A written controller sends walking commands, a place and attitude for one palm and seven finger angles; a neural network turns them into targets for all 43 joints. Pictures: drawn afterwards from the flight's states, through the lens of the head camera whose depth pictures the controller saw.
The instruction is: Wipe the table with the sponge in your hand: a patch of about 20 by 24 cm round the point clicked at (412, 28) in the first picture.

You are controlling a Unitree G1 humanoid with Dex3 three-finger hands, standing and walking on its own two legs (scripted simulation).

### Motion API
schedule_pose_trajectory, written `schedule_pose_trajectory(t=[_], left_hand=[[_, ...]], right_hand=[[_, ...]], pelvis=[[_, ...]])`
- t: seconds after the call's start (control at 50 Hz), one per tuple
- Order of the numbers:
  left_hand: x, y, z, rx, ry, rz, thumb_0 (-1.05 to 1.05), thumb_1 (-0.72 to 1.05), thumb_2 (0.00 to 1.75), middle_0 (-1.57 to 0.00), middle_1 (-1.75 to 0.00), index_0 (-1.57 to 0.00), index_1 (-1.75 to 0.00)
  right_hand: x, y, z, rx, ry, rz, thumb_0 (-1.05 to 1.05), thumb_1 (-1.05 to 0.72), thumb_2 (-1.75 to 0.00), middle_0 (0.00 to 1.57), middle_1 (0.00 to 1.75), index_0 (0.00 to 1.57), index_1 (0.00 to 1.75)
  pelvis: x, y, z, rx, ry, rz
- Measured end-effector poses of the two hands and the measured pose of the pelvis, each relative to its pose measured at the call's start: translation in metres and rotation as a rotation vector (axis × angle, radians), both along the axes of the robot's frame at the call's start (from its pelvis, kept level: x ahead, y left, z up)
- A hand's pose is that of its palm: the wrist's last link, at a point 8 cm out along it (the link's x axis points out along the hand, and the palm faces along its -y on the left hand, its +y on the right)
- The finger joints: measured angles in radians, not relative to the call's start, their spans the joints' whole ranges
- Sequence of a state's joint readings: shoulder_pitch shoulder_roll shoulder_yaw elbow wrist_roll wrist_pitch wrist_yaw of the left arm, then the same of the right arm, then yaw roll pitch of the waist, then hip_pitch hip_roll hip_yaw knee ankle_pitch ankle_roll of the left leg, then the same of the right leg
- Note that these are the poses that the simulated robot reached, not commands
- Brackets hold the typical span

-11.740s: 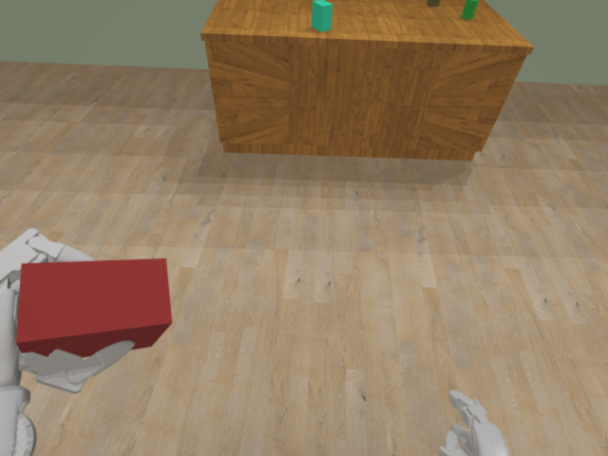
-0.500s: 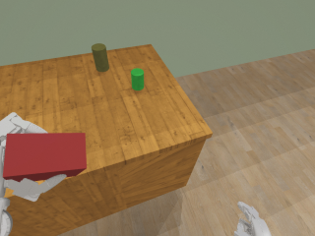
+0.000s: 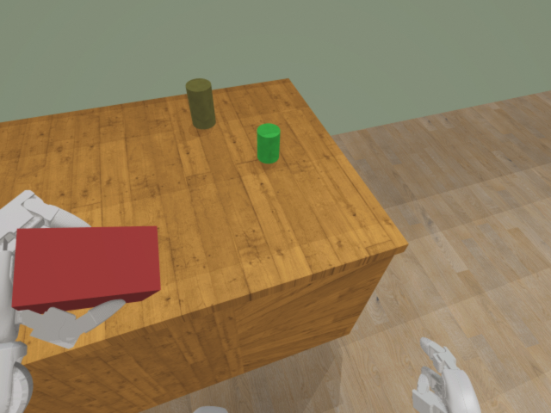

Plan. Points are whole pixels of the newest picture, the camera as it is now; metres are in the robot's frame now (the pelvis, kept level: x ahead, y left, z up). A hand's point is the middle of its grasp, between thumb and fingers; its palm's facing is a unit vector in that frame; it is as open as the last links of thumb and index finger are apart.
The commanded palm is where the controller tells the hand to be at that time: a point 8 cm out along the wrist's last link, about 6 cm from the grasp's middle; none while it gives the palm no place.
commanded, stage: shuffle to correct the standing spot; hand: left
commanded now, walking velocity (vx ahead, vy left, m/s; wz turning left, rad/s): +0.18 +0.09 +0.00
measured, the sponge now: (110, 270) +0.22 +0.20 +0.16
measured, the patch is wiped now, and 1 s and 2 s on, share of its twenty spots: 0.00 0.00 0.00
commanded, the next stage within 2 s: come to a stop and stand still in 1.04 s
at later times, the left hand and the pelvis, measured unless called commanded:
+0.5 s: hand (41, 233) +0.23 +0.26 +0.20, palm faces +0.32 -0.82 -0.47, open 10.4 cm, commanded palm +0.18 +0.31 +0.20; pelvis +0.01 +0.04 +0.01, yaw -1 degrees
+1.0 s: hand (25, 222) +0.25 +0.28 +0.20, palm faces +0.36 -0.83 -0.43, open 10.3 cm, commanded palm +0.19 +0.33 +0.20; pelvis +0.03 +0.05 +0.01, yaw -1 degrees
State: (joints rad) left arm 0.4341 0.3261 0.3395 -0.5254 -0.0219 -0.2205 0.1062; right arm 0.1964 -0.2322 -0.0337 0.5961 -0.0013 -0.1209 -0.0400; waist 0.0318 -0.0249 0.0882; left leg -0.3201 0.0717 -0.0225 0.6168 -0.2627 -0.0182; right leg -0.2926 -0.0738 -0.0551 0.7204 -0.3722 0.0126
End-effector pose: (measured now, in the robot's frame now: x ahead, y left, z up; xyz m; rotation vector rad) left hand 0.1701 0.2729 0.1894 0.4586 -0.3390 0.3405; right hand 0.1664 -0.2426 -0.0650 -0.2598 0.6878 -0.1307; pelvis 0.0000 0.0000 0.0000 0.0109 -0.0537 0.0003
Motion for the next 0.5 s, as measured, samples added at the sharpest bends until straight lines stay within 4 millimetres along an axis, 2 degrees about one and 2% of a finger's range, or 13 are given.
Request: schedule_pose_trajectory(t=[0.08,0.16,0.22,0.26,0.32,0.38,0.5], left_hand=[[0.015,0.01,0.014,0.092,-0.04,-0.023,-0.01,-0.52,0.99,-0.73,-1.35,-0.72,-1.34],[0.017,0.024,0.025,0.12,-0.024,-0.008,-0.01,-0.52,0.99,-0.73,-1.35,-0.72,-1.34],[0.015,0.036,0.019,0.068,0.012,-0.003,-0.01,-0.52,0.99,-0.73,-1.35,-0.72,-1.34],[0.017,0.044,0.009,0.053,0.036,-0.006,-0.01,-0.52,0.99,-0.73,-1.35,-0.72,-1.34],[0.024,0.052,-0.004,0.044,0.088,-0.002,-0.01,-0.52,0.99,-0.73,-1.35,-0.72,-1.34],[0.03,0.051,-0.002,0.028,0.101,-0.008,-0.01,-0.52,0.99,-0.73,-1.35,-0.72,-1.34],[0.027,0.03,0.027,0.11,0.026,-0.067,-0.01,-0.52,0.99,-0.73,-1.35,-0.72,-1.34]], right_hand=[[0.006,0.02,-0.003,0.058,-0.039,-0.025,0.02,-0.91,-0.9,0.2,0.3,0.2,0.3],[0.003,0.04,-0.008,0.116,-0.011,-0.018,0.02,-0.91,-0.9,0.2,0.3,0.2,0.3],[-0.004,0.05,-0.005,0.117,0.035,-0.03,0.02,-0.91,-0.9,0.2,0.3,0.2,0.3],[-0.007,0.055,-0.007,0.096,0.037,-0.039,0.02,-0.91,-0.9,0.2,0.3,0.2,0.3],[-0.012,0.062,-0.007,0.089,0.068,-0.059,0.02,-0.91,-0.9,0.2,0.3,0.2,0.3],[-0.014,0.067,-0.003,0.089,0.086,-0.04,0.02,-0.91,-0.9,0.2,0.3,0.2,0.3],[-0.004,0.063,0.0,0.109,0.032,-0.016,0.02,-0.91,-0.9,0.21,0.3,0.2,0.3]], pelvis=[[-0.001,0.006,-0.003,0.02,-0.01,-0.001],[0.003,0.016,0.002,-0.022,0.0,0.016],[0.011,0.028,0.008,-0.008,0.021,-0.004],[0.015,0.037,0.004,-0.016,0.033,-0.015],[0.014,0.04,0.006,0.013,0.02,-0.032],[0.014,0.04,0.013,0.009,0.027,-0.018],[0.014,0.036,0.013,0.012,0.05,-0.012]])
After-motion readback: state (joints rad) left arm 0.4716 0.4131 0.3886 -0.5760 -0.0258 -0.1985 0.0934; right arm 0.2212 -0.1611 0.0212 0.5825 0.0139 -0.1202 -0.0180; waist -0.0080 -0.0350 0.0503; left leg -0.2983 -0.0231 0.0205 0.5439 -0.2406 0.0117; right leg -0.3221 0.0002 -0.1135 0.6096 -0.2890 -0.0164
